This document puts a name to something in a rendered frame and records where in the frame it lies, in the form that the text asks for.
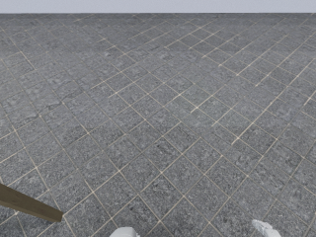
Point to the table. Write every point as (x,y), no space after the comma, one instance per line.
(15,200)

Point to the robot right hand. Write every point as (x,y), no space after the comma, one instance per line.
(265,228)

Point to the robot left thigh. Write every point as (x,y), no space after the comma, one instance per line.
(124,232)

